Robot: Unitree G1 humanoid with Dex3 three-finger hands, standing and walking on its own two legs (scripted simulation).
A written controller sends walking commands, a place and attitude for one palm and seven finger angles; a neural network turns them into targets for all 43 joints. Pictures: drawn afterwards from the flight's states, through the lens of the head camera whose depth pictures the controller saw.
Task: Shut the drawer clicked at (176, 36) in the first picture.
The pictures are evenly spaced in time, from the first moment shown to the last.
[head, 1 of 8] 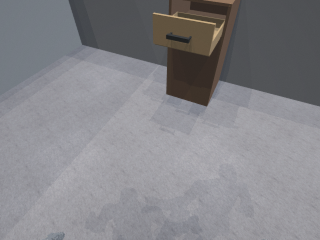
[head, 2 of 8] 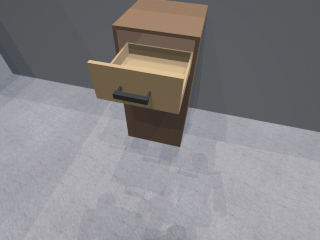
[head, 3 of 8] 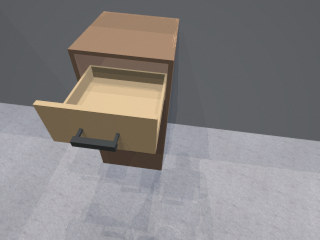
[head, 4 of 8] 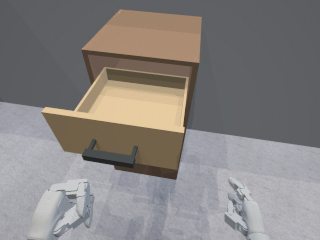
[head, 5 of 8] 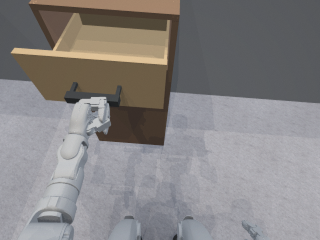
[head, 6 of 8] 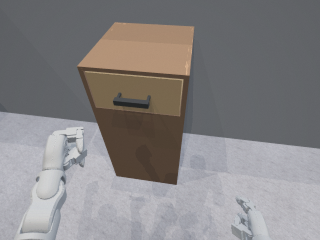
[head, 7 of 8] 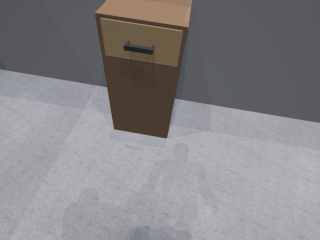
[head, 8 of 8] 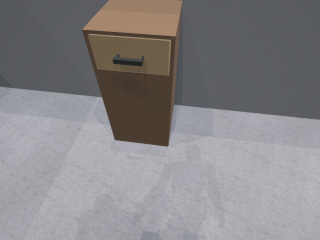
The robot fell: no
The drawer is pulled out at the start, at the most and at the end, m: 0.30 0.30 0.00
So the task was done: yes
